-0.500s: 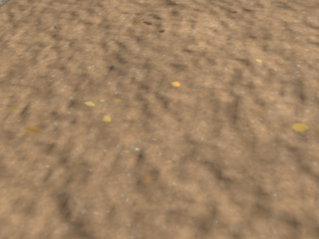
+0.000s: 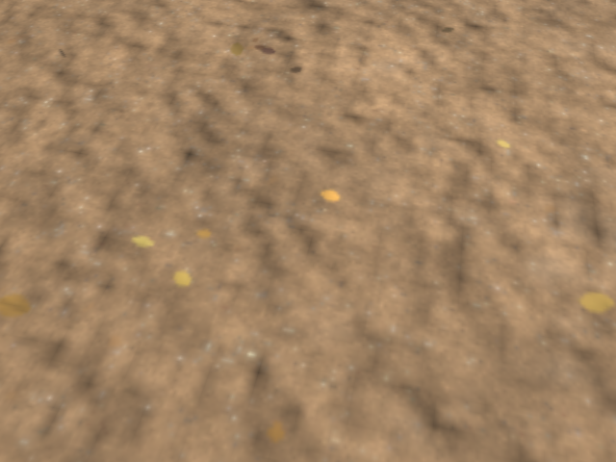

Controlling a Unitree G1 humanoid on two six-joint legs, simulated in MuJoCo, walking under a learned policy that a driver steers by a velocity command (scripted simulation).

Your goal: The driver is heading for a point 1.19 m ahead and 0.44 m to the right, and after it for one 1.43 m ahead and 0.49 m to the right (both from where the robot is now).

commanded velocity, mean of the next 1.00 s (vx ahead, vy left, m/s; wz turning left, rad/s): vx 0.50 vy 0.00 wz -0.12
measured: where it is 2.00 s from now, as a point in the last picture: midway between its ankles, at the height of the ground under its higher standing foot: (391, 246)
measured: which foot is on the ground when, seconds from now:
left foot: down 0.00-0.38, up 0.40-0.90, down 0.92-1.00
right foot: up 0.00-0.36, down 0.38-0.92, up 0.94-1.00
